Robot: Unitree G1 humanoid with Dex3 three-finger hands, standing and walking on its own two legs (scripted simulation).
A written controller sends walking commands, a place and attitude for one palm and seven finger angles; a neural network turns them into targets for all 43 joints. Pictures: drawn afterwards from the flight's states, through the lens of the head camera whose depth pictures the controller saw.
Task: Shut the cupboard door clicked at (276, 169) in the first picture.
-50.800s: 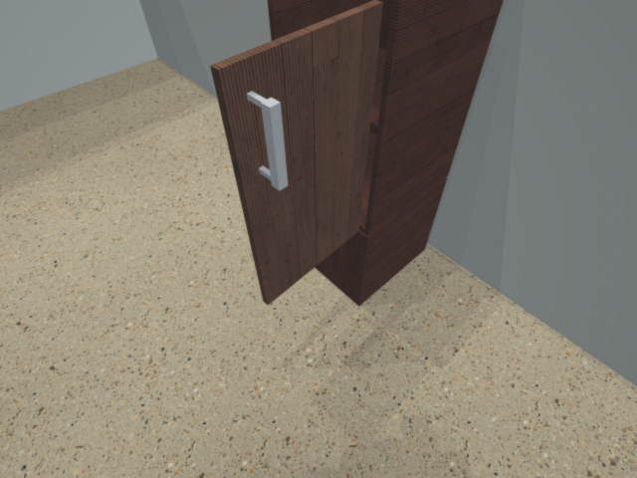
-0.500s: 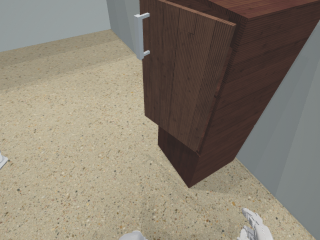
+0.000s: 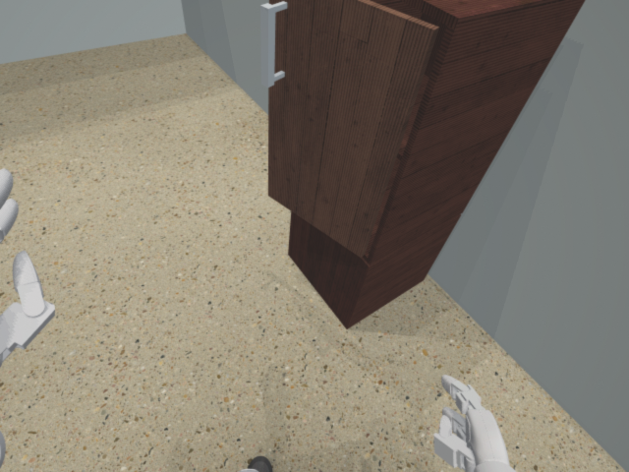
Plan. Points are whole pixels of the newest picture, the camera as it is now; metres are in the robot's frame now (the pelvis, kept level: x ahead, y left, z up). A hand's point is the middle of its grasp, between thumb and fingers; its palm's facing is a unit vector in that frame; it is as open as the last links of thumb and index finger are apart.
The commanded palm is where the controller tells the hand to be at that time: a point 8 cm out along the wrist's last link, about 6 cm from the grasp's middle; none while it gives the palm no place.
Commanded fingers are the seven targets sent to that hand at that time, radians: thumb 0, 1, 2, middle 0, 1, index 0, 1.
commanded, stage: step back with the hand held close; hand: left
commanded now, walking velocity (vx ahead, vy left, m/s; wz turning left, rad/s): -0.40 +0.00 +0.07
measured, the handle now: (274, 45) +0.85 +0.17 +0.12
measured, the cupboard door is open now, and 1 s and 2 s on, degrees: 16 16 16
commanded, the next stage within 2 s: stop stepping back and stand still in 0.04 s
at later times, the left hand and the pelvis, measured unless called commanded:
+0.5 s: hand out of the picture +0.05 +0.27 +0.17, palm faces +0.47 -0.81 -0.35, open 7.5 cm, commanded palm -0.02 +0.30 +0.18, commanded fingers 0.00 0.90 0.90 -0.20 -0.30 -0.20 -0.30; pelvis -0.15 +0.00 +0.01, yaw +1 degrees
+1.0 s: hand out of the picture +0.01 +0.31 +0.17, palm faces +0.46 -0.80 -0.40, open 7.5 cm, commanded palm -0.06 +0.35 +0.18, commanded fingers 0.00 0.90 0.90 -0.20 -0.30 -0.20 -0.30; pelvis -0.20 +0.05 -0.01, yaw +1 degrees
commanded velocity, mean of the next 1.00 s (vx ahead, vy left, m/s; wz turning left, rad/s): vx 0.16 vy -0.03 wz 0.01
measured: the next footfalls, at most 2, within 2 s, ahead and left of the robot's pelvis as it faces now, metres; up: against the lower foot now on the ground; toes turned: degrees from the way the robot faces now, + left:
right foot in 0.08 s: -0.09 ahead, -0.14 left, +0.00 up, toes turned -1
left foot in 0.28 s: -0.01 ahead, +0.08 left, +0.00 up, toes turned +1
